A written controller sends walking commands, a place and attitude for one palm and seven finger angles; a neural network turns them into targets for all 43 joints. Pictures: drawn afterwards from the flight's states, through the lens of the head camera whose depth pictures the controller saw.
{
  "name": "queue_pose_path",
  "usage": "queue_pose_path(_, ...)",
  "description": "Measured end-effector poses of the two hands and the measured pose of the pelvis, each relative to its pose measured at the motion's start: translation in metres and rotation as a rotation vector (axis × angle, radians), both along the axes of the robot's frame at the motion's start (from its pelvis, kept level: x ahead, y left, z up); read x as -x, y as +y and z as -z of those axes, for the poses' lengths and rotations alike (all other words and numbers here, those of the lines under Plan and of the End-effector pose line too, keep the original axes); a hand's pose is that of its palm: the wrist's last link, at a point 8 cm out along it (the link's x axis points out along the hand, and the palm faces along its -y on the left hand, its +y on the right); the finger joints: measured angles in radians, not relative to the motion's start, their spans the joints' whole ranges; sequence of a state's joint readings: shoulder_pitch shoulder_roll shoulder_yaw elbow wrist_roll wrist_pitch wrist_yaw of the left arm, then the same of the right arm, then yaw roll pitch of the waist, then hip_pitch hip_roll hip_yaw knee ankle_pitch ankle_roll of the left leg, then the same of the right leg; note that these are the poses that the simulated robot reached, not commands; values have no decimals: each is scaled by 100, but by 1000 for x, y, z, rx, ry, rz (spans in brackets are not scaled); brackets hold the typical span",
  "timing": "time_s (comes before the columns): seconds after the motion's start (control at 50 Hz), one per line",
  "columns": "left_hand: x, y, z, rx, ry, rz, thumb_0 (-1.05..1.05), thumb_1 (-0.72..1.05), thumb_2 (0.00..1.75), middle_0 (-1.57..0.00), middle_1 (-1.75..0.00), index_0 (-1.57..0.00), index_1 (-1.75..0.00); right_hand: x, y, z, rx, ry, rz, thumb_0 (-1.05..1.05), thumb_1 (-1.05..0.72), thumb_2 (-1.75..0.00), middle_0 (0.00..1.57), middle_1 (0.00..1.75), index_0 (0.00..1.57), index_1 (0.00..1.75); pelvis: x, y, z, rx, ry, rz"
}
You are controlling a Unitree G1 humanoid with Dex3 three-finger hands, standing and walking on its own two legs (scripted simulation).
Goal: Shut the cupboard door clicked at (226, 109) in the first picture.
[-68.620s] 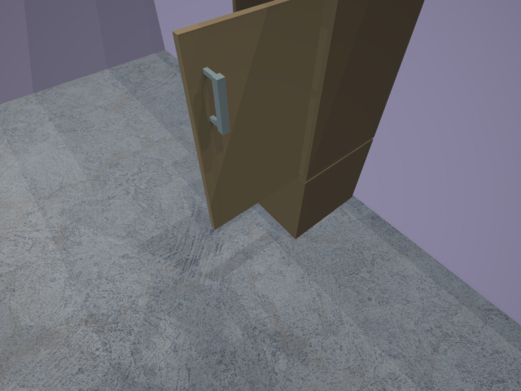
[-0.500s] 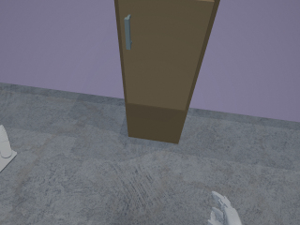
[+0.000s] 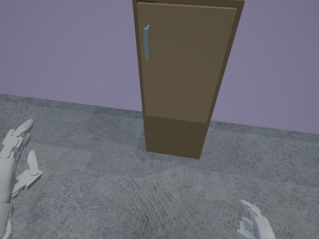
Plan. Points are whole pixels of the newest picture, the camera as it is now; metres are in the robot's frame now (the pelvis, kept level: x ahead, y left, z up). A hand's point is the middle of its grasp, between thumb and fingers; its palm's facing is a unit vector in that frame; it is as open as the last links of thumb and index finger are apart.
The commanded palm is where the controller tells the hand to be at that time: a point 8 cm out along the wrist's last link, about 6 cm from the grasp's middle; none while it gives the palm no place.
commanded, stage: let the arm hang, fingers relaxed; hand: left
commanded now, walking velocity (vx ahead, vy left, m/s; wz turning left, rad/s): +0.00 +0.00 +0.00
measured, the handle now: (148, 42) +0.81 +0.11 +0.11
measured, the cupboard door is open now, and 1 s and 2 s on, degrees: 0 0 0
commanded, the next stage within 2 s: look to check the result in 1.04 s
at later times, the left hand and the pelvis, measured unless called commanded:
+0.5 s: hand out of the picture -0.10 +0.19 -0.17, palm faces +0.03 -0.98 -0.20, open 7.3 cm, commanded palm none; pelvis -0.03 +0.01 +0.00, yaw +0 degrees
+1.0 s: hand out of the picture -0.03 +0.17 -0.17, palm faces +0.01 -0.99 -0.17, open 7.4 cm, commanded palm none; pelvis -0.03 +0.01 +0.01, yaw -1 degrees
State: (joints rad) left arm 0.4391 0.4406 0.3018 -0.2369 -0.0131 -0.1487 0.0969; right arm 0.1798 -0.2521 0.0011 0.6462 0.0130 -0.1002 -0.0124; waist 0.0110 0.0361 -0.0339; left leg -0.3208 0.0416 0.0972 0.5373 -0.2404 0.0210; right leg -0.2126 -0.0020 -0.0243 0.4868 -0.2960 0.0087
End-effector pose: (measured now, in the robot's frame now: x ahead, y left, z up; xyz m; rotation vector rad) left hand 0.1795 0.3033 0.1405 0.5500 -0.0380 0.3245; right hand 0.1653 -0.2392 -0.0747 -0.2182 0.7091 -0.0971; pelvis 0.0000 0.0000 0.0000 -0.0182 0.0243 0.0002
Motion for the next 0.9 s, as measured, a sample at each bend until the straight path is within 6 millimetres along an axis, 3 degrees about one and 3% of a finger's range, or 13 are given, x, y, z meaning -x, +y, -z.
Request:
queue_pose_path(0.06, 6, 2, 90, 130, 381, -61, 0, 90, 90, -20, -30, -20, -30, 9, -3, 23, -12, 68, -26, 1, -90, -90, 20, 29, 21, 30, 10, 7, 4, -7, 0, -2)
queue_pose_path(0.14, 62, -29, 196, 291, 829, -91, 0, 90, 90, -20, -29, -20, -30, 42, -7, 43, -14, 186, 3, 1, -90, -90, 20, 29, 21, 30, 20, 8, 6, -18, -16, 2)
queue_pose_path(0.22, 137, -75, 264, 468, 1129, -109, 1, 90, 90, -20, -29, -20, -30, 96, -8, 49, 11, 366, 39, 1, -90, -90, 20, 29, 20, 30, 26, 2, 6, -21, -35, -4)
queue_pose_path(0.26, 169, -79, 280, 523, 1202, -183, 0, 96, 90, -21, -30, -20, -30, 126, -8, 49, 26, 465, 58, 1, -90, -90, 20, 29, 20, 30, 27, -1, 4, -16, -41, -10)
queue_pose_path(0.38, 241, -76, 290, 568, 1399, -273, 0, 97, 90, -21, -30, -20, -30, 197, -5, 51, 35, 680, 124, 1, -90, -90, 20, 29, 20, 30, 32, -1, -1, 2, -45, -17)
queue_pose_path(0.46, 271, -71, 281, 557, 1468, -324, 0, 94, 90, -20, -30, -20, -30, 221, 2, 57, 6, 737, 154, 1, -90, -90, 20, 29, 20, 30, 34, 4, -3, 2, -47, -13)
queue_pose_path(0.52, 281, -66, 275, 539, 1489, -350, 0, 93, 90, -20, -30, -20, -30, 228, 10, 62, -23, 743, 165, 1, -90, -90, 20, 29, 20, 30, 35, 6, -4, 0, -49, -6)
queue_pose_path(0.6, 279, -61, 272, 517, 1478, -358, 0, 91, 90, -20, -30, -20, -30, 227, 20, 68, -60, 722, 172, 1, -90, -90, 20, 29, 20, 30, 36, 8, -4, -3, -57, 2)
queue_pose_path(0.7, 258, -61, 275, 507, 1425, -328, 0, 91, 90, -20, -29, -20, -30, 220, 30, 71, -90, 684, 173, 1, -90, -90, 20, 29, 20, 30, 36, 9, -5, -7, -61, 10)
queue_pose_path(0.9, 219, -80, 281, 537, 1347, -245, 0, 91, 90, -20, -29, -20, -30, 214, 34, 69, -95, 664, 181, 1, -91, -90, 20, 29, 20, 30, 35, 8, -5, -12, -51, 14)
